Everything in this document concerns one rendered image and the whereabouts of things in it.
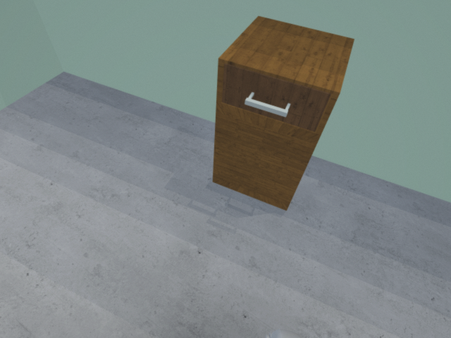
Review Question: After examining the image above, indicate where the handle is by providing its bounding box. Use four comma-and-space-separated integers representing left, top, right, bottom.
245, 92, 290, 117

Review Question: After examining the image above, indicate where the cabinet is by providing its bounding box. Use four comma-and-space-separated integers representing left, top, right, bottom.
213, 16, 354, 211

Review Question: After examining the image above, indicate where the drawer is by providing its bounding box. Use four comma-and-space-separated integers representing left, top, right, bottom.
222, 63, 331, 132

